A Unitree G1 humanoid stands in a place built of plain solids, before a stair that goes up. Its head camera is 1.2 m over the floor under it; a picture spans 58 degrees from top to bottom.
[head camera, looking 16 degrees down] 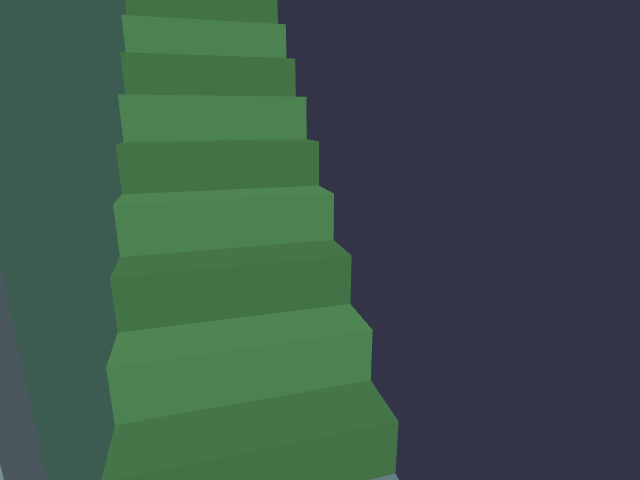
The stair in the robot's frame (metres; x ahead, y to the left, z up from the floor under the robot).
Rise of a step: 0.22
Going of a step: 0.24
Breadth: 0.91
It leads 16 degrees to the left of straight ahead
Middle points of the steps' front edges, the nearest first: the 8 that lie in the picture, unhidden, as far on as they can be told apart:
1.10 0.17 0.22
1.33 0.24 0.43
1.57 0.31 0.65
1.80 0.37 0.87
2.03 0.44 1.08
2.26 0.51 1.30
2.50 0.58 1.51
2.73 0.64 1.73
